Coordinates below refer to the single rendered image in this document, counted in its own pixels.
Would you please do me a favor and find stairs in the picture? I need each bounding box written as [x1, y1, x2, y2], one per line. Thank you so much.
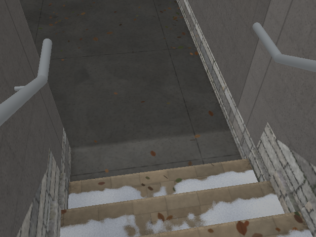
[59, 158, 313, 237]

